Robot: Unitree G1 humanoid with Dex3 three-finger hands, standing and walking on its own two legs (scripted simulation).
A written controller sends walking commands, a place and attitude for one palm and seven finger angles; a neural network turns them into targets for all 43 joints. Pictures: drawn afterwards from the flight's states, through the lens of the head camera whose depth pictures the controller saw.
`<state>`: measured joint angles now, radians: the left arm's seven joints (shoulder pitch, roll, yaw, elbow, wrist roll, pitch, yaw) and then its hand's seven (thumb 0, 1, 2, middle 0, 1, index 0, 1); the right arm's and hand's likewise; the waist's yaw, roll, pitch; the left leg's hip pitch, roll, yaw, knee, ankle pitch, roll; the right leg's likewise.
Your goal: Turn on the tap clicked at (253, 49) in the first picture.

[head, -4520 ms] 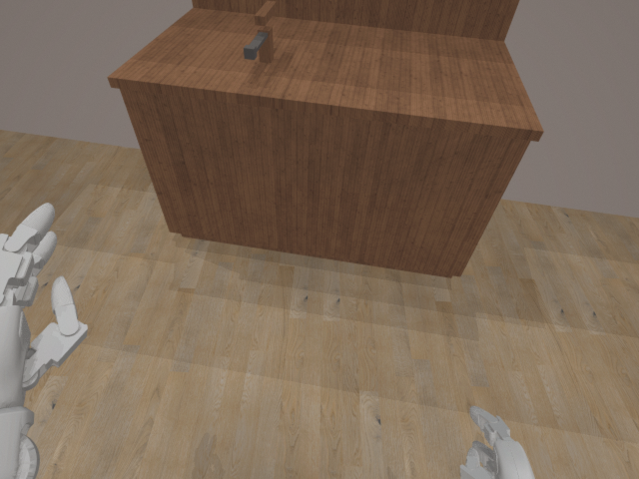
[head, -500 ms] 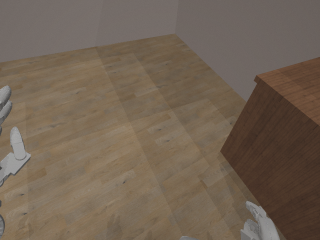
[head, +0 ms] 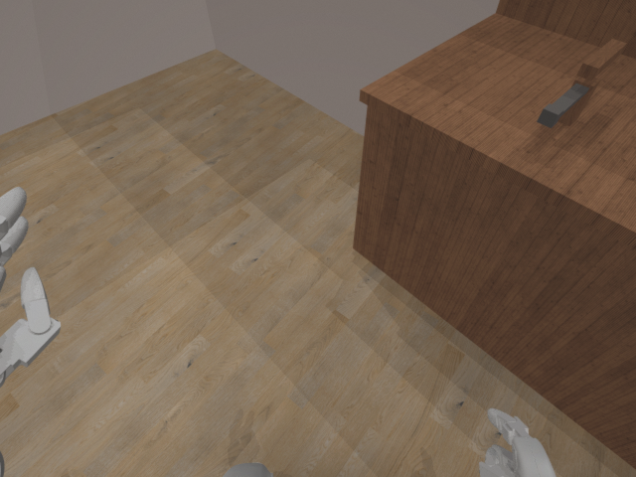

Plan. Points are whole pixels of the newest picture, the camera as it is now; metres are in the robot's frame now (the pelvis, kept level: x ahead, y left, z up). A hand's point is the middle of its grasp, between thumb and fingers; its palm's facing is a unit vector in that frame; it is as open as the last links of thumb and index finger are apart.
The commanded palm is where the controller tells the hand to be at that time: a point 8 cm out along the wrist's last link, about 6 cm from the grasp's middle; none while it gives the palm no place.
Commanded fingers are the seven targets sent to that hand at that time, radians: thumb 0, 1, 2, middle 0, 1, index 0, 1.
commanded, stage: turn to face it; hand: left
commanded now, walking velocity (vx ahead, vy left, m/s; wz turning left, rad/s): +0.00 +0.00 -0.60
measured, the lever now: (550, 115) +0.71 -0.38 +0.06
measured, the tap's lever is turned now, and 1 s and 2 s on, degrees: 0 0 0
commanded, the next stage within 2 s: take the last steps up to it in 1.68 s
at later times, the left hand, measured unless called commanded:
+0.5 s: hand (212, 331) +0.22 +0.11 +0.17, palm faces +0.08 -0.87 -0.49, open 7.4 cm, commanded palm +0.16 +0.18 +0.18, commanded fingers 0.00 0.90 0.90 -0.20 -0.30 -0.20 -0.30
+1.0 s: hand (321, 375) +0.18 +0.01 +0.17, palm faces -0.14 -0.87 -0.47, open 7.4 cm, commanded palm +0.16 +0.08 +0.18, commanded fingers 0.00 0.90 0.90 -0.20 -0.30 -0.20 -0.30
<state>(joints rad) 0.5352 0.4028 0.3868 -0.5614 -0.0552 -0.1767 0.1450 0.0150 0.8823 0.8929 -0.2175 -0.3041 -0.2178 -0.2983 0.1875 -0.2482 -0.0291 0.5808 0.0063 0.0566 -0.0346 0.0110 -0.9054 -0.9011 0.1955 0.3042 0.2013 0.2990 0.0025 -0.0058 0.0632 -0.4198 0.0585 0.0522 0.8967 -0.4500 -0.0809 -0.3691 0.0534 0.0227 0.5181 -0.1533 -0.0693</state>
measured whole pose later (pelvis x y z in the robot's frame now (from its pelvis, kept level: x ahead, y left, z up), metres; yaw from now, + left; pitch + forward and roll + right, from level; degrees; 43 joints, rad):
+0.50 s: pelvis -0.08 -0.04 -0.01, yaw -18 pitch -1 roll +0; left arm 0.43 0.38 0.36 -0.55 -0.04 -0.19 0.13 0.02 0.89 0.89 -0.21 -0.30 -0.21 -0.30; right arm 0.16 -0.19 0.02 0.57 0.02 0.01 0.00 0.01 -0.90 -0.90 0.20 0.31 0.21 0.30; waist 0.00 0.06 0.15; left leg -0.44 0.15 0.05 1.06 -0.50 -0.09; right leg -0.35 0.01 -0.07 0.65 -0.29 -0.05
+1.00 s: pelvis -0.13 -0.05 -0.01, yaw -36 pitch -1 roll -1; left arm 0.43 0.38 0.35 -0.53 -0.02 -0.18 0.14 0.02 0.89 0.89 -0.21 -0.30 -0.21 -0.30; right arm 0.21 -0.16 0.03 0.50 0.02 -0.04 0.01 0.01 -0.90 -0.90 0.20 0.30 0.20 0.30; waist 0.04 0.05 0.10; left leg -0.29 0.24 0.19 0.68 -0.33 -0.10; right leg -0.31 -0.02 -0.10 0.64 -0.31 0.03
